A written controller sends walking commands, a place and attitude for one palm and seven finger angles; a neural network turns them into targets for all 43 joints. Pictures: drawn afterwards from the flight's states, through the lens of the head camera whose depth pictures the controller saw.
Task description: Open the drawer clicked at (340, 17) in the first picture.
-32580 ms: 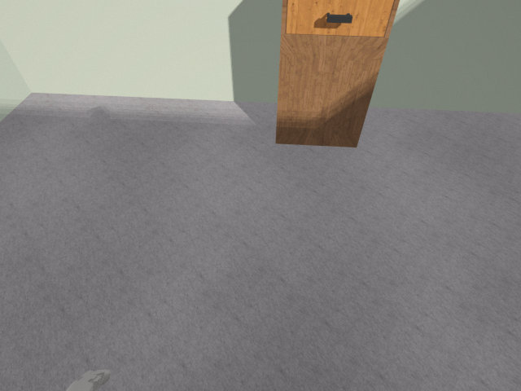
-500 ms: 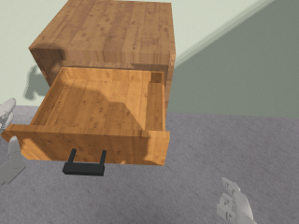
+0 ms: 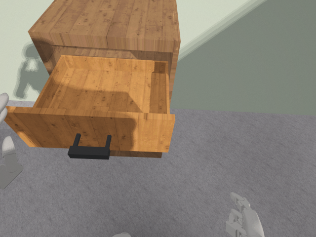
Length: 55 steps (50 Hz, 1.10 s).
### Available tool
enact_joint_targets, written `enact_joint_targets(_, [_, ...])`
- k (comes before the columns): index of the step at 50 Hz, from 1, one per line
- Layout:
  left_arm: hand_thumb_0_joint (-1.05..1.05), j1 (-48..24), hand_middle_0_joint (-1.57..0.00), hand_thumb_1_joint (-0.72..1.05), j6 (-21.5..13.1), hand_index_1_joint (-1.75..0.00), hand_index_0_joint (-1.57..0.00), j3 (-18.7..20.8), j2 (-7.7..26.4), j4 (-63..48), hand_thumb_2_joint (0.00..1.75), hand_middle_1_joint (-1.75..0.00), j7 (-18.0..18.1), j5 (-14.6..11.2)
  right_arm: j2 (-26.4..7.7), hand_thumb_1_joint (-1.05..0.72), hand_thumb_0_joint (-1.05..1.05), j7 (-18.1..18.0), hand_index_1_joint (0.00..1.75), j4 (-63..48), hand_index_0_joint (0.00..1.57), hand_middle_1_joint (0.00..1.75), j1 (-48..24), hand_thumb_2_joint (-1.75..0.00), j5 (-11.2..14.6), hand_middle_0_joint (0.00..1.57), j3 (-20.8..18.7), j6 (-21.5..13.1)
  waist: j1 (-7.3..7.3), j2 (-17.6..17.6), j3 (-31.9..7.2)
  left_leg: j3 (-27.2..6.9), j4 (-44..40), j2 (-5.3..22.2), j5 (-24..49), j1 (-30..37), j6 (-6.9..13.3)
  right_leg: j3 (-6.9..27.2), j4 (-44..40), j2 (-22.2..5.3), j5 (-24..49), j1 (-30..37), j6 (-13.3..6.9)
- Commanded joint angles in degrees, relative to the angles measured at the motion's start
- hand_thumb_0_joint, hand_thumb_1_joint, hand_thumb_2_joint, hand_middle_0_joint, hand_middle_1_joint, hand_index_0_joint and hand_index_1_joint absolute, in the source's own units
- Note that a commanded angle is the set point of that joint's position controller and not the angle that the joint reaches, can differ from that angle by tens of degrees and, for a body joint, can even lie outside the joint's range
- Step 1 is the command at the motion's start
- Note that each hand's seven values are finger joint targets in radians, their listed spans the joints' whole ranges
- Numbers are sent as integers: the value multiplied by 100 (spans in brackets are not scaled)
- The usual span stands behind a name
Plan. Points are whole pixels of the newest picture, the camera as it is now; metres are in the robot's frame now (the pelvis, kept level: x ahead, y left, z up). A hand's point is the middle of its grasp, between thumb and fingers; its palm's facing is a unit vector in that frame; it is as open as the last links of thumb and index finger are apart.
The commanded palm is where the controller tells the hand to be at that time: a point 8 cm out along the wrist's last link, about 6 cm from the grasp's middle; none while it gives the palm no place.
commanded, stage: step back with the hand held close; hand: left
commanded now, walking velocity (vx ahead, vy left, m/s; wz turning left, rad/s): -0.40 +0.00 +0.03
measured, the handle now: (91, 145) +0.35 +0.21 -0.01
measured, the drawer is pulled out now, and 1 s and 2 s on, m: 0.30 0.30 0.30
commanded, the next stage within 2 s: stop stepping back and stand still in 0.22 s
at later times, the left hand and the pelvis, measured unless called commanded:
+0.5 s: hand out of the picture +0.03 +0.21 +0.15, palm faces +0.38 -0.82 -0.42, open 7.4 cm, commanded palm -0.03 +0.25 +0.19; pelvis -0.15 -0.04 +0.00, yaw +2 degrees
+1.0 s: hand out of the picture -0.06 +0.19 +0.17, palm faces +0.39 -0.80 -0.45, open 7.4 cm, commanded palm -0.11 +0.23 +0.19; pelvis -0.23 -0.05 +0.01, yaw +2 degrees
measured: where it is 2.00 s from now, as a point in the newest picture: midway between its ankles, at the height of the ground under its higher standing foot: outside the picture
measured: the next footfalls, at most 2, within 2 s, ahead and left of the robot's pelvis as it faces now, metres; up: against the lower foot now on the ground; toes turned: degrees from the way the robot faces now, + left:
right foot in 0.04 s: -0.02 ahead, -0.13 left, +0.00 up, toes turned -2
left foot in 0.42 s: -0.17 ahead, +0.05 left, +0.00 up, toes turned +4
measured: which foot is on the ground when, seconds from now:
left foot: down 0.00-0.16, up 0.18-0.40, down 0.42-1.00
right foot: up 0.00-0.02, down 0.04-0.80, up 0.82-1.00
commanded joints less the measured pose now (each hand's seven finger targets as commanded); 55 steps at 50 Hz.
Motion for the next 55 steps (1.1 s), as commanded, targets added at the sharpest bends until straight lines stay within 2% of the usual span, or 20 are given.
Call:
enact_joint_targets(1, [0,136,-20,90,-458,-30,-20,373,501,-1112,90,-30,-27,-31,-926,-90,0,10,30,-623,20,30,-381,-90,2,20,-325,-380,14,1214,-1071,-1022,-758,1404,3712,1365,552,-79,-761,0,250,290,74])
enact_joint_targets(6, [0,168,-20,90,-588,-30,-20,447,628,-1196,90,-30,-176,-77,-933,-90,0,85,30,-735,20,30,-538,-90,107,20,-286,-323,81,759,-1667,-521,-130,878,2525,1384,196,-131,-1832,-147,1966,1047,26])
enact_joint_targets(8, [0,421,-20,90,-559,-30,-20,544,766,-1007,90,-30,-188,-166,-778,-90,0,50,30,-941,20,30,-619,-90,280,20,-323,-244,-8,-704,-1600,104,952,37,-31,774,-92,654,-2051,-1263,2930,752,-356])
enact_joint_targets(10, [0,623,-20,90,-469,-30,-20,626,844,-671,90,-30,-78,-198,-718,-90,0,-26,30,-890,20,30,-878,-90,294,20,-357,-96,37,-917,-1216,-517,3154,-341,-1639,-247,-209,1512,-2405,-2220,2464,281,-1020])
enact_joint_targets(18, [0,66,-20,90,-300,-30,-20,137,470,-478,90,-30,205,63,-707,-90,0,-305,30,-803,20,30,-521,-90,114,20,-87,130,-172,-447,-820,29,-1027,-237,-664,695,-4,694,-1834,-1045,1893,950,-388])
enact_joint_targets(22, [0,-50,-20,90,-370,-30,-20,154,664,-1548,90,-30,221,73,-973,-90,0,-214,30,-1059,20,30,-354,-90,152,20,-268,-148,-4,1162,-1054,-1107,-1453,1223,1060,1204,595,65,-663,-220,445,637,105])
enact_joint_targets(24, [0,-65,-20,90,-333,-30,-20,363,786,-1746,90,-30,243,130,-754,-90,0,-143,30,-1080,20,30,-443,-90,89,20,-115,-280,-31,1904,-742,-1279,-2028,1179,-634,-33,600,-12,29,-164,-304,953,63])
enact_joint_targets(28, [0,59,-20,90,-293,-30,-20,203,541,-1344,90,-30,229,88,-887,-90,0,-36,30,-949,20,30,-273,-90,175,20,-161,-393,-68,799,-473,-634,-1198,519,-1076,-262,370,27,-1238,-144,601,1633,88])
enact_joint_targets(31, [0,-324,-20,90,-280,-30,-20,144,473,-607,90,-30,189,120,-947,-90,0,-97,30,-860,20,30,-326,-90,102,20,-181,-286,-148,102,213,-358,-392,-58,-2267,-144,202,1042,-2485,-601,-1727,247,-303])
enact_joint_targets(34, [0,-580,-20,90,-178,-30,-20,-43,410,-188,90,-30,141,84,-888,-90,0,-136,30,-714,20,30,-154,-90,147,20,-167,-129,-252,-914,72,95,1747,-363,-1401,888,134,1856,-3085,-1463,-2683,-1357,-763])
enact_joint_targets(37, [0,-632,-20,90,-178,-30,-20,57,501,-320,90,-30,164,86,-795,-90,0,-144,30,-717,20,30,-272,-90,121,20,-51,-100,-275,-579,-362,-6,45,-138,-1163,1249,227,957,-2220,-1074,-1864,-760,-582])
enact_joint_targets(38, [0,-472,-20,90,-192,-30,-20,76,487,-370,90,-30,183,97,-794,-90,0,-178,30,-759,20,30,-270,-90,118,20,-31,-125,-246,8,-273,-367,-921,-12,-1695,1164,316,693,-1675,-693,-1805,-602,-437])
enact_joint_targets(40, [0,-511,-20,90,-263,-30,-20,117,453,-830,90,-30,214,194,-893,-90,0,-164,30,-888,20,30,-282,-90,73,20,-63,-225,-240,1687,-37,-2655,-2544,1476,-3431,399,943,-209,1037,324,-658,-554,-12])
enact_joint_targets(43, [0,-320,-20,90,-299,-30,-20,225,615,-1096,90,-30,143,239,-763,-90,0,-37,30,-838,20,30,-351,-90,79,20,-106,-382,-134,996,-17,-2318,-2406,1517,-2706,81,1225,254,2482,-10,-229,-908,-19])
enact_joint_targets(46, [0,-133,-20,90,-283,-30,-20,131,520,-1168,90,-30,179,169,-794,-90,0,-46,30,-774,20,30,-388,-90,80,20,-76,-477,16,1477,95,-1104,-2232,1093,-2211,-204,854,-211,892,-124,-188,28,-32])
enact_joint_targets(49, [0,-223,-20,90,-273,-30,-20,121,523,-768,90,-30,183,188,-833,-90,0,-91,30,-678,20,30,-300,-90,36,20,-54,-418,18,1193,-168,-842,-1544,774,-2173,-426,546,-551,-1264,63,-409,1510,-124])
enact_joint_targets(50, [0,-316,-20,90,-273,-30,-20,80,487,-613,90,-30,150,223,-842,-90,0,-103,30,-648,20,30,-256,-90,48,20,-103,-372,5,619,-149,-444,-811,422,-1957,-596,387,-319,-1856,-71,-314,1792,-206])
enact_joint_targets(52, [0,-523,-20,90,-261,-30,-20,159,646,-505,90,-30,80,130,-852,-90,0,-81,30,-680,20,30,-337,-90,115,20,-197,-244,-73,-1236,-89,-32,1877,-229,-1230,-1185,124,2563,-3187,-1858,-590,1438,-985])
enact_joint_targets(53, [0,-766,-20,90,-372,-30,-20,279,733,-515,90,-30,74,73,-926,-90,0,-95,30,-592,20,30,-246,-90,66,20,-238,-264,-139,-775,-5,-61,2461,-123,-967,-1235,55,2282,-3033,-2090,815,1482,-1123])
enact_joint_targets(55, [0,-369,-20,90,-364,-30,-20,183,488,-188,90,-30,46,115,-892,-90,0,-72,30,-546,20,30,-81,-90,108,20,-297,-242,-201,-589,-400,-312,2282,16,-787,-750,12,1909,-2845,-1818,-273,1062,-1064])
